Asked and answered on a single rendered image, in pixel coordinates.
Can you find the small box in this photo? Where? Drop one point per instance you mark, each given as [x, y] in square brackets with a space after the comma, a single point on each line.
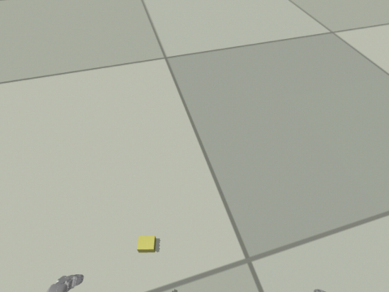
[146, 244]

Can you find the left robot hand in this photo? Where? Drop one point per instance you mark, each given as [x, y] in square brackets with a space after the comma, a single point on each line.
[65, 283]

